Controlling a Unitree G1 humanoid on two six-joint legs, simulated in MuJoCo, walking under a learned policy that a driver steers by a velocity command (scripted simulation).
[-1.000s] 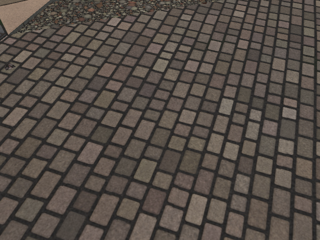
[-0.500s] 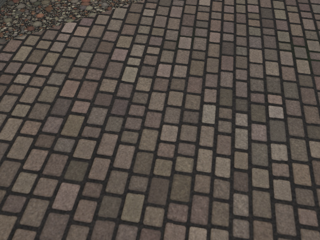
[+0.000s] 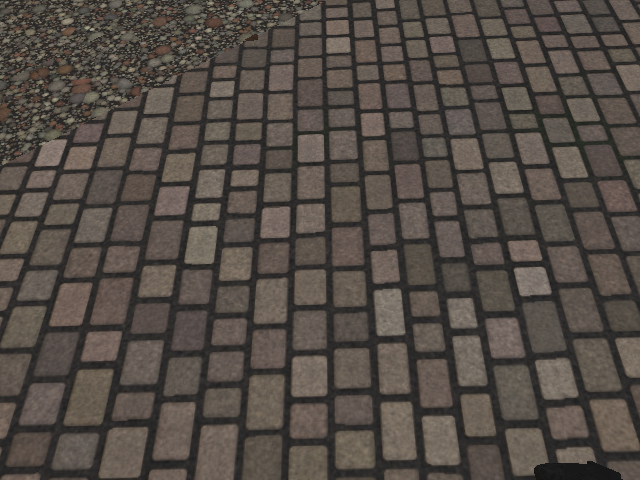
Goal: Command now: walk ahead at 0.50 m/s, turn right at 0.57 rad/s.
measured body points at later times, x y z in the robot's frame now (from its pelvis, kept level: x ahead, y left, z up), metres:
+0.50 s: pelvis +0.27 +0.04 +0.00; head +0.30 +0.05 +0.45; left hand +0.47 +0.25 -0.12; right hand +0.20 -0.20 -0.13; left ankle +0.23 +0.13 -0.74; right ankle +0.38 -0.12 -0.69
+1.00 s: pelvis +0.52 -0.04 +0.01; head +0.53 -0.06 +0.45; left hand +0.52 +0.22 -0.13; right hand +0.60 -0.31 -0.13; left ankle +0.65 +0.10 -0.68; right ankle +0.47 -0.10 -0.74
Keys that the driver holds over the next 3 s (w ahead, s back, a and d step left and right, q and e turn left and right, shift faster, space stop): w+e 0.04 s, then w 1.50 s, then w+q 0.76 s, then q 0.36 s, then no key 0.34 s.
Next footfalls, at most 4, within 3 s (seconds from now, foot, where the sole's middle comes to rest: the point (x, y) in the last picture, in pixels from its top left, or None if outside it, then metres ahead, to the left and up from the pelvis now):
0.14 left None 0.27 0.12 -0.78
0.68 right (429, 458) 0.51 -0.10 -0.78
1.24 left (365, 316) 0.83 0.04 -0.78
1.80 right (451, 227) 1.11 -0.17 -0.78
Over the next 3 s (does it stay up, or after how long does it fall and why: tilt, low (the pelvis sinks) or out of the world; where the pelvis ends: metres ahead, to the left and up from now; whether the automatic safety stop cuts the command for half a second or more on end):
stays up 1.38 0.00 -0.01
